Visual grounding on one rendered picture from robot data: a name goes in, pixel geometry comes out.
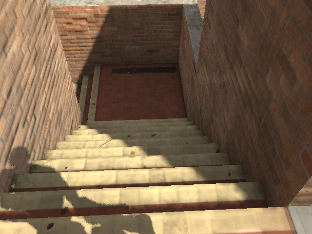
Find stairs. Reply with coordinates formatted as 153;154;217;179
73;74;94;122
0;118;268;220

